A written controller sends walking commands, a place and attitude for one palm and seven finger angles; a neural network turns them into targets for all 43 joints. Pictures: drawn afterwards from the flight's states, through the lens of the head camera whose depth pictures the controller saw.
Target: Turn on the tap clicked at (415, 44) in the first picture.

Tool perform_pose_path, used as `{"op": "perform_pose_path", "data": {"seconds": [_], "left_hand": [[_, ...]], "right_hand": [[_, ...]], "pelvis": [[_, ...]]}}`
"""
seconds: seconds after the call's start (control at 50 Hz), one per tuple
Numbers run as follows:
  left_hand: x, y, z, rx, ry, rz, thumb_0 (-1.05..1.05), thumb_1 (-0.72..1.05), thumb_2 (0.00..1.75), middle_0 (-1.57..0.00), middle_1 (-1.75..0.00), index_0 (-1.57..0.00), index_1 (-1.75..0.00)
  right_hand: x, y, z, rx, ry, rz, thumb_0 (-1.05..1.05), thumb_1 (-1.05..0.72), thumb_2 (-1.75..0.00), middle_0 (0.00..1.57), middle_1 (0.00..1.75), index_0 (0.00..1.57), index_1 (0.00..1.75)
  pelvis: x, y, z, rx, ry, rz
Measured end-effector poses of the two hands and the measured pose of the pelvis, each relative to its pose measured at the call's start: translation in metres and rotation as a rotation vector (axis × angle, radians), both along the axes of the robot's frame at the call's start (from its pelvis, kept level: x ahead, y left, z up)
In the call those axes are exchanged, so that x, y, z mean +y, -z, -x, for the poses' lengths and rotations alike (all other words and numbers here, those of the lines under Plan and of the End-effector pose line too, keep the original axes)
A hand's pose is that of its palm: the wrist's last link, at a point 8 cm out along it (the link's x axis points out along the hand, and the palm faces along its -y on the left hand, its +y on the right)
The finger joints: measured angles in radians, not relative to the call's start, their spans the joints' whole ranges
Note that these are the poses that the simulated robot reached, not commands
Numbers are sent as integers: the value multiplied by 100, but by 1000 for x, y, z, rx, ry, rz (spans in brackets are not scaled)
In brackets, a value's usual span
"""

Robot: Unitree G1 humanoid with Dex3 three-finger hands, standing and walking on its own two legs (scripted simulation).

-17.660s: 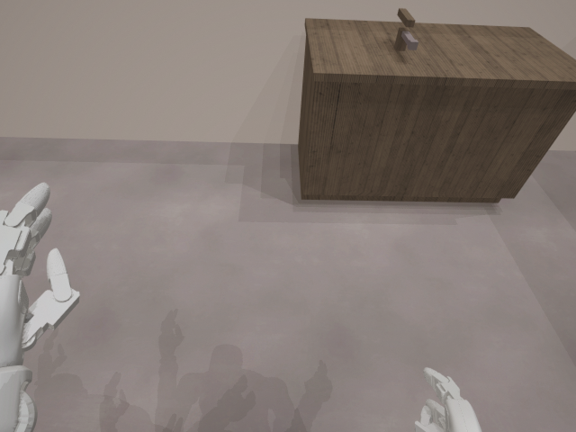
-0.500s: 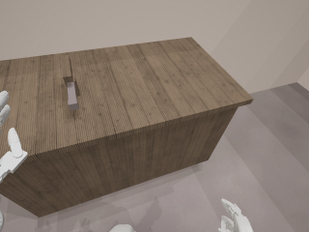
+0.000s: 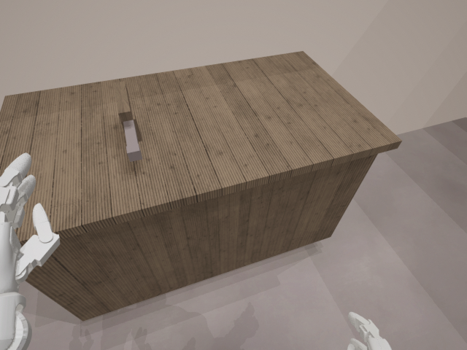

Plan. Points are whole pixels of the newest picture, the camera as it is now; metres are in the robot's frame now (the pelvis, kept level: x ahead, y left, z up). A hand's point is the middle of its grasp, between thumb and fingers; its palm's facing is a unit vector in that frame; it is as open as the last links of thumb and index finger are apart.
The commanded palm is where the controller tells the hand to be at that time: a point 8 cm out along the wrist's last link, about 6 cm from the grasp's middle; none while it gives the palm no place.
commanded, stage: come to a stop and stand still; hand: left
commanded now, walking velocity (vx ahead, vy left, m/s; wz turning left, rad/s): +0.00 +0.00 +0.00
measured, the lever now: (134, 152) +0.50 +0.28 +0.01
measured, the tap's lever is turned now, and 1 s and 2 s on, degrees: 0 0 0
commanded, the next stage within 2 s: look again from close up in 0.06 s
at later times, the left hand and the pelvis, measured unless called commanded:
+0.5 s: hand (66, 231) +0.22 +0.25 +0.15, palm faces +0.40 -0.86 -0.32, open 7.4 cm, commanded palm +0.17 +0.28 +0.18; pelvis +0.01 +0.00 +0.01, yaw +0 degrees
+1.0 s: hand (103, 197) +0.27 +0.22 +0.16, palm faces +0.40 -0.86 -0.31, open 7.4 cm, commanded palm +0.21 +0.26 +0.18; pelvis +0.06 -0.03 -0.01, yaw +2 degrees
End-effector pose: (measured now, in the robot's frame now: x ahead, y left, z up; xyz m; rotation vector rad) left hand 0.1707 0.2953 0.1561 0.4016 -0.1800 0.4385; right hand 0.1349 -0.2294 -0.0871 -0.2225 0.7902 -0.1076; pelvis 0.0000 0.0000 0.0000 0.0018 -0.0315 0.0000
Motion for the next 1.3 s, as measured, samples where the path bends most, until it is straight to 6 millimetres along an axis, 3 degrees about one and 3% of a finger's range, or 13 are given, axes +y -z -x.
{"op": "perform_pose_path", "data": {"seconds": [0.08, 0.16, 0.24, 0.36, 0.46, 0.66, 0.76, 0.88, 0.98, 1.16, 1.22, 1.3], "left_hand": [[-13, 1, -13, -13, 63, 29, 2, 89, 90, -21, -30, -21, -30], [-23, -23, -17, -89, 143, -49, 2, 89, 90, -21, -30, -21, -30], [-18, -39, -15, -114, 150, -124, 2, 89, 90, -21, -30, -21, -30], [-2, -23, -11, -22, 70, -77, 2, 89, 90, -21, -30, -21, -30], [-5, -3, -10, 22, 45, 12, 2, 89, 90, -21, -30, -21, -30], [-11, -24, -15, -62, 96, -46, 2, 89, 90, -21, -30, -21, -30], [-9, -18, -20, -37, 61, -51, 2, 89, 90, -21, -30, -21, -30], [-25, -5, -39, -26, 49, -22, 2, 89, 90, -21, -30, -21, -30], [-39, -7, -59, -91, 91, -15, 2, 89, 90, -21, -30, -21, -30], [-33, -24, -107, -179, 122, -115, 2, 89, 90, -21, -30, -21, -30], [-42, -33, -124, -168, 134, -127, 2, 89, 90, -21, -30, -21, -30], [-64, -38, -131, -115, 156, -153, 2, 89, 90, -21, -30, -21, -30]], "right_hand": [[9, -12, -10, -42, -19, 0, 2, -91, -89, 20, 30, 20, 30], [15, -24, -25, -100, -36, -9, 2, -91, -89, 20, 30, 20, 30], [15, -29, -37, -130, -35, -17, 2, -91, -89, 20, 30, 20, 30], [11, -25, -43, -114, -26, -15, 1, -91, -89, 20, 30, 20, 30], [9, -23, -41, -83, -32, 7, 1, -91, -89, 20, 30, 20, 30], [9, -25, -36, -85, -15, 8, 2, -91, -89, 20, 30, 20, 30], [5, -17, -35, -70, 14, -11, 1, -91, -89, 20, 30, 20, 30], [-5, 0, -43, -21, 5, -17, 1, -91, -89, 20, 30, 20, 30], [-18, 6, -59, 21, -4, 6, 2, -91, -89, 20, 30, 20, 30], [-21, 3, -114, -46, 19, 10, 2, -91, -89, 20, 30, 20, 30], [-15, -4, -128, -58, -4, -33, 2, -91, -89, 20, 30, 20, 30], [-18, -7, -145, -64, -30, -80, 1, -91, -89, 20, 30, 20, 30]], "pelvis": [[-1, -3, 2, -3, -2, 2], [-2, -4, 1, 9, 1, 10], [-1, -5, -3, 21, 4, 16], [2, -6, -8, 25, 4, 16], [2, -6, -8, 16, -2, 15], [-1, -6, -7, 18, -3, 13], [-5, -2, -18, 30, -4, 8], [-18, 5, -35, 39, -11, 16], [-25, 11, -53, 24, -31, 18], [-25, 21, -90, -28, 10, -30], [-34, 13, -100, -12, -15, -22], [-47, 5, -118, 15, -3, -5]]}}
